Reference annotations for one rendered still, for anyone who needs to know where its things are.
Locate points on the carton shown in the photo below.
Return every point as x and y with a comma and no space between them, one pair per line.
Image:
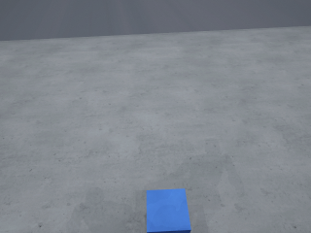
167,211

